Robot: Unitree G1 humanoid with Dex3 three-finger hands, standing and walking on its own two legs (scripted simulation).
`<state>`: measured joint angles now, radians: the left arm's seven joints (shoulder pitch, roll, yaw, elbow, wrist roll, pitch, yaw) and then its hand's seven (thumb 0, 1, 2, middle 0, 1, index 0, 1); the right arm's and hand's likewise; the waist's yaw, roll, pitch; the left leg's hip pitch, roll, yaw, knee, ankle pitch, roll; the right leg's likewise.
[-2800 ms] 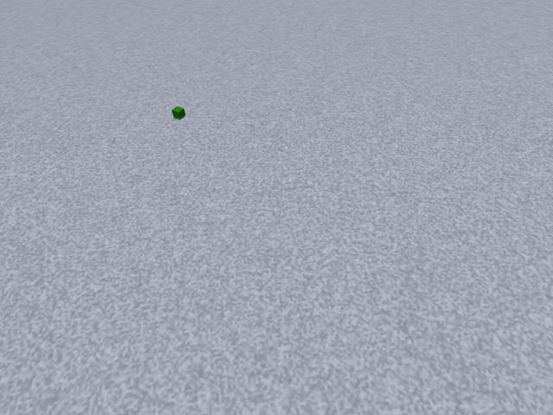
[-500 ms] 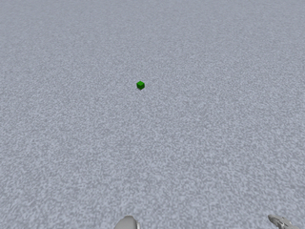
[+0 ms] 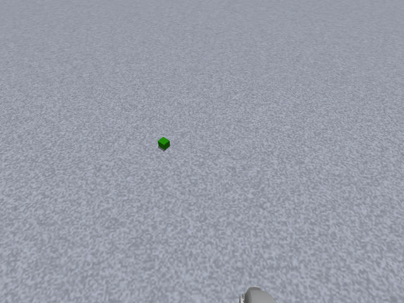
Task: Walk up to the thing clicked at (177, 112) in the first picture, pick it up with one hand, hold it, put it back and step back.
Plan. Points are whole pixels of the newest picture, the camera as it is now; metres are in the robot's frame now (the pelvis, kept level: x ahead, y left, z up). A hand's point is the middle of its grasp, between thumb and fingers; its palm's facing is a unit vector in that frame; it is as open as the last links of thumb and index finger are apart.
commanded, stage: walk up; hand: left
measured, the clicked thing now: (163, 143) +1.25 +0.24 -0.75
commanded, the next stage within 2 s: none
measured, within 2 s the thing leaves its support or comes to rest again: neither
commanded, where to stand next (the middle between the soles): +0.90 -0.03 m, yaw +2 degrees
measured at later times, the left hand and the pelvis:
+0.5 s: hand (118, 264) +0.25 +0.21 -0.13, palm faces +0.03 -0.93 -0.38, open 7.4 cm; pelvis +0.22 -0.07 +0.00, yaw +2 degrees
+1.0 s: hand (123, 190) +0.47 +0.24 -0.14, palm faces -0.03 -0.94 -0.35, open 7.4 cm; pelvis +0.42 -0.04 +0.00, yaw +1 degrees
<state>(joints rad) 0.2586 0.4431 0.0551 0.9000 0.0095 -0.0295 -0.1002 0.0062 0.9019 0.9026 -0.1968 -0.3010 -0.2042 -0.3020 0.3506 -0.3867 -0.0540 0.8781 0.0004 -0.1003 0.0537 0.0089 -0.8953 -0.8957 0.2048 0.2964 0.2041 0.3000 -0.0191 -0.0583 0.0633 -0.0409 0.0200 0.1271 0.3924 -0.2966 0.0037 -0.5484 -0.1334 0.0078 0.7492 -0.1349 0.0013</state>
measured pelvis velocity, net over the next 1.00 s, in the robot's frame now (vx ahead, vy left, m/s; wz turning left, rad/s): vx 0.42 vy -0.04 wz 0.02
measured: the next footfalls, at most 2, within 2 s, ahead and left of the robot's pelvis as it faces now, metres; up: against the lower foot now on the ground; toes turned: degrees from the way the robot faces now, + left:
right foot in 0.12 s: +0.23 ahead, -0.16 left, +0.00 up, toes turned -5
left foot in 0.64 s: +0.44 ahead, +0.08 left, +0.00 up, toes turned +7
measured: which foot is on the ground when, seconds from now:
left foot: down 0.00-0.14, up 0.16-0.62, down 0.64-1.00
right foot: up 0.00-0.10, down 0.12-0.68, up 0.70-1.00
